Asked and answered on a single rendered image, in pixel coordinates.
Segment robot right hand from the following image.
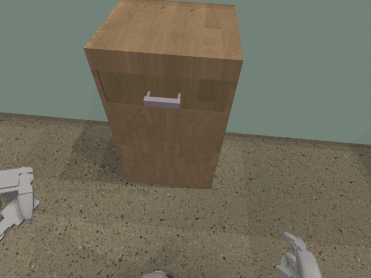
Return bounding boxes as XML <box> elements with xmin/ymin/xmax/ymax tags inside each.
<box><xmin>277</xmin><ymin>232</ymin><xmax>322</xmax><ymax>278</ymax></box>

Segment drawer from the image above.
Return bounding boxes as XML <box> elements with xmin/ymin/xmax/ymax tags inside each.
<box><xmin>99</xmin><ymin>71</ymin><xmax>230</xmax><ymax>112</ymax></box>

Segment cabinet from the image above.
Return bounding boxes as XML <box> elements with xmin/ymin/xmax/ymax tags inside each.
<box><xmin>83</xmin><ymin>0</ymin><xmax>243</xmax><ymax>189</ymax></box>

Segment handle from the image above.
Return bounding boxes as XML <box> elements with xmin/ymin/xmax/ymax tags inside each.
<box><xmin>143</xmin><ymin>91</ymin><xmax>181</xmax><ymax>109</ymax></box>

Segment robot left hand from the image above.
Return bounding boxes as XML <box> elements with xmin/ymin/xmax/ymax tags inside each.
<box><xmin>0</xmin><ymin>167</ymin><xmax>39</xmax><ymax>241</ymax></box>

